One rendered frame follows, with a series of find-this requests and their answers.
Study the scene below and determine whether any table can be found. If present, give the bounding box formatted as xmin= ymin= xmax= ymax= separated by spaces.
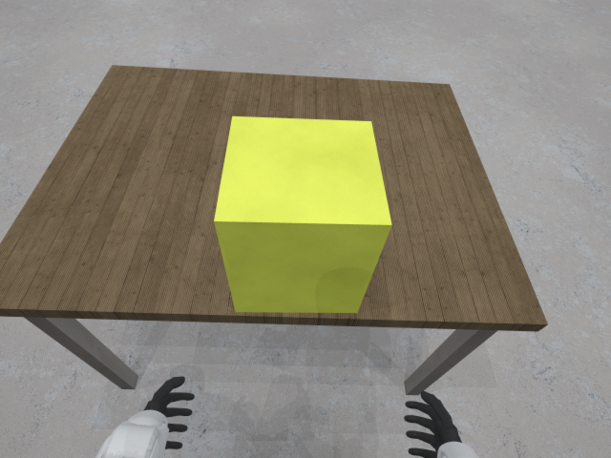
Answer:
xmin=0 ymin=65 xmax=548 ymax=395

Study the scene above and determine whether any robot left forearm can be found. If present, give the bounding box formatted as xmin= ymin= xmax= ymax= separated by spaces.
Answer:
xmin=95 ymin=410 xmax=169 ymax=458

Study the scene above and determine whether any carton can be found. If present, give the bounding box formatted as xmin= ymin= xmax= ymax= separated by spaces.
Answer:
xmin=214 ymin=116 xmax=392 ymax=313

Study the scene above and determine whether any right robot hand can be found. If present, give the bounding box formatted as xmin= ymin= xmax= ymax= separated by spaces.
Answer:
xmin=404 ymin=391 xmax=462 ymax=458

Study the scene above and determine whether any left robot hand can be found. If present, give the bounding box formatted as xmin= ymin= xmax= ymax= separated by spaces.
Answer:
xmin=144 ymin=376 xmax=195 ymax=449

